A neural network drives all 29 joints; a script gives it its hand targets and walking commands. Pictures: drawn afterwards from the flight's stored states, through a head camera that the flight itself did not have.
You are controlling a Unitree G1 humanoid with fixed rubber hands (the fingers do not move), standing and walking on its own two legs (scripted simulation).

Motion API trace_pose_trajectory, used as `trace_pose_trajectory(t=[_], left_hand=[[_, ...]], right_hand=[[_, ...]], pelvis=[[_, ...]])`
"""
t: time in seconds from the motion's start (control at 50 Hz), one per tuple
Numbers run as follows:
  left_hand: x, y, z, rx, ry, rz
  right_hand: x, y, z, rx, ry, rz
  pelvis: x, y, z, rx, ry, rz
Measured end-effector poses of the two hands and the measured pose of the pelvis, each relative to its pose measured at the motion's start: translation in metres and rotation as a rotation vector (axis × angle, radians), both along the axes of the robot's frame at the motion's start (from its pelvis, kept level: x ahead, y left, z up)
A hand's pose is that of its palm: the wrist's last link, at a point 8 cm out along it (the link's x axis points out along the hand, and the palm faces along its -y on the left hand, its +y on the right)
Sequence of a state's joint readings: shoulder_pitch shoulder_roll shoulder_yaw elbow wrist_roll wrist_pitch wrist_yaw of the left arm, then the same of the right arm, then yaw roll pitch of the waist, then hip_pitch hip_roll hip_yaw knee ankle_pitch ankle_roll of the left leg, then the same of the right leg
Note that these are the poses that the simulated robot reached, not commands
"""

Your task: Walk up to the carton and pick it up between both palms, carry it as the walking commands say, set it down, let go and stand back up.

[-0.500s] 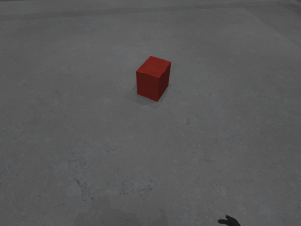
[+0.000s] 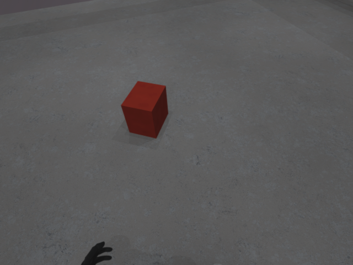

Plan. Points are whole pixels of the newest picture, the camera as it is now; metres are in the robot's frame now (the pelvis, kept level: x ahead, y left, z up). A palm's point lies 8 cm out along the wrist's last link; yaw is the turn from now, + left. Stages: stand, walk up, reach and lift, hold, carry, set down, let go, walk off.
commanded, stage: walk up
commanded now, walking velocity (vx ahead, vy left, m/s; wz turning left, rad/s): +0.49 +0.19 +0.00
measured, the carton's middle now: (147, 109) +1.24 +0.16 -0.62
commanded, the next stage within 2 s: none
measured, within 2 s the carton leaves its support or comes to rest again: neither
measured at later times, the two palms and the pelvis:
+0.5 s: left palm out of the picture +0.10 +0.29 -0.13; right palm (218, 181) +0.37 -0.14 -0.12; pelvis +0.23 +0.07 +0.00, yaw +1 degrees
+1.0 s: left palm (96, 128) +0.63 +0.27 -0.12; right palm (219, 194) +0.32 -0.13 -0.10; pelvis +0.47 +0.06 +0.01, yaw +1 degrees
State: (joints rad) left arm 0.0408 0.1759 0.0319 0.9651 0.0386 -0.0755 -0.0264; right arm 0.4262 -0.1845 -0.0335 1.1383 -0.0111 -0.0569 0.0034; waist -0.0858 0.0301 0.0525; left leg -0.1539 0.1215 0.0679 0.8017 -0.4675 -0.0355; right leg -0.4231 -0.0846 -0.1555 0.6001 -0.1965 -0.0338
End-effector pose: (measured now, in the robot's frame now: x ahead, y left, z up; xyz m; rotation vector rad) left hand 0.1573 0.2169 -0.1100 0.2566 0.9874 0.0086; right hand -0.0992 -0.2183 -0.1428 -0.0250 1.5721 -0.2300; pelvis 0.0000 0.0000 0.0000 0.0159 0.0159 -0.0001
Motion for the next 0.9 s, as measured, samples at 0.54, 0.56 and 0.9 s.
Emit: trace_pose_trajectory(t=[0.54, 0.56, 0.9], left_hand=[[-0.025, 0.087, -0.031, -0.04, 0.572, 0.359], [-0.002, 0.095, -0.032, -0.041, 0.551, 0.335], [0.39, 0.103, -0.001, -0.06, 0.113, 0.055]], right_hand=[[0.483, 0.085, 0.018, -0.031, -0.511, 0.314], [0.482, 0.086, 0.02, -0.045, -0.502, 0.291], [0.375, 0.097, 0.054, -0.065, 0.064, -0.037]], pelvis=[[0.247, 0.084, -0.006, -0.027, -0.009, 0.001], [0.256, 0.088, -0.004, -0.034, -0.014, -0.006], [0.416, 0.088, 0.025, -0.049, -0.012, 0.015]])
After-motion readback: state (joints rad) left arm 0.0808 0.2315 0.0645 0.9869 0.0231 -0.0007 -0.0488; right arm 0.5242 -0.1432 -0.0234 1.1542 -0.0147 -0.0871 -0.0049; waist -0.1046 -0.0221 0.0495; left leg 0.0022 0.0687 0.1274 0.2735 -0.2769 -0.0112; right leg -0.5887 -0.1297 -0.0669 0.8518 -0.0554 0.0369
